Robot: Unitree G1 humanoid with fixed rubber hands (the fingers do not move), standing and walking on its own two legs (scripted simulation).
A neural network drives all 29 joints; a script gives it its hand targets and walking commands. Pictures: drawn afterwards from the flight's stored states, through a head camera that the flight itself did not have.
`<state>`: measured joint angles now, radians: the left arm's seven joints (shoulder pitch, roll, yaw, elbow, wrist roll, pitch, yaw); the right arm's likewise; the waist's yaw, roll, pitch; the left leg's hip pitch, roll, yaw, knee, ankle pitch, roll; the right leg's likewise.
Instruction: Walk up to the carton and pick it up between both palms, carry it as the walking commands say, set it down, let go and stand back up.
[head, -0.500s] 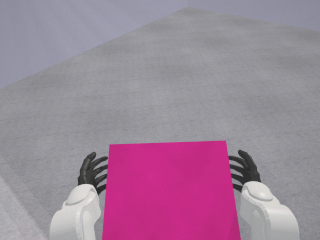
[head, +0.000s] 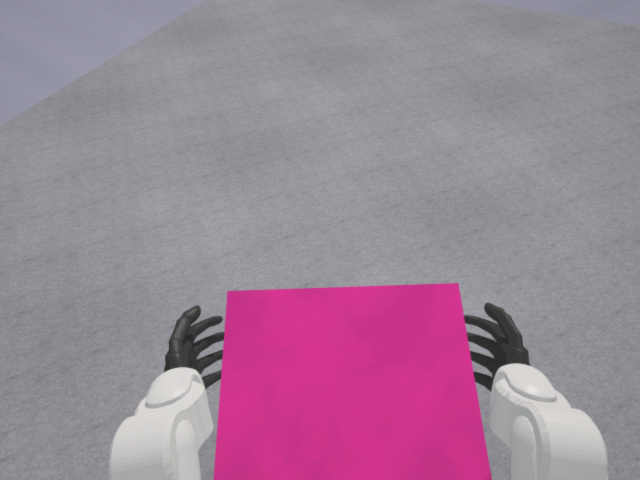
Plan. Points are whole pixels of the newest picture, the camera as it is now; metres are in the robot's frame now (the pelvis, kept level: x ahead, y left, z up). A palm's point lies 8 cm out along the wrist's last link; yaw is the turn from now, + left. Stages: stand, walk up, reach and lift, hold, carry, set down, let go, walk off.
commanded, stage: carry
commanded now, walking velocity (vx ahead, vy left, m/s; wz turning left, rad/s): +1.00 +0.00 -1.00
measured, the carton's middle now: (345, 391) +0.25 +0.04 -0.04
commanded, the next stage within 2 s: none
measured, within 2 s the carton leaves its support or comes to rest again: neither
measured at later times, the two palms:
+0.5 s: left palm (447, 121) +0.72 -0.10 +0.05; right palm out of the picture +0.51 -0.36 +0.07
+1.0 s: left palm out of the picture +1.00 -0.57 +0.10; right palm out of the picture +0.67 -0.63 +0.08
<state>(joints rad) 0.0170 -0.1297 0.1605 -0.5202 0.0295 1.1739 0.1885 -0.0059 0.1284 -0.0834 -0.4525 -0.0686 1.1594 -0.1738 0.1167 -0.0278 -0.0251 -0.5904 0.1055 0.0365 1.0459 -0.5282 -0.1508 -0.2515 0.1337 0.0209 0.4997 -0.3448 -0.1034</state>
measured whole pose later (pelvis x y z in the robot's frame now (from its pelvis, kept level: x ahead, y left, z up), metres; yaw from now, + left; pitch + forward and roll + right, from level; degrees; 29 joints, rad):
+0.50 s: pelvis +0.43 -0.11 -0.04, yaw -35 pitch +1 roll -5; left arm 0.00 -0.13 0.11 -0.44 0.10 1.17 0.14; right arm 0.07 0.13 -0.10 -0.51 -0.04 1.23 -0.24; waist -0.02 0.01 -0.17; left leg 0.13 0.30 0.26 0.86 -0.40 -0.19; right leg -0.48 0.14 -0.24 0.74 -0.27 -0.19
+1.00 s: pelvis +0.78 -0.36 +0.01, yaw -70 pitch +5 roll -1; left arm -0.09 -0.13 0.14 -0.46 0.08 1.11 0.12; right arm 0.04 0.13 -0.09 -0.54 -0.07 1.12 -0.22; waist -0.09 0.03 -0.06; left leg -0.09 0.18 0.20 0.37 -0.33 -0.12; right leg -0.51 0.03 -0.12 0.81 -0.43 -0.05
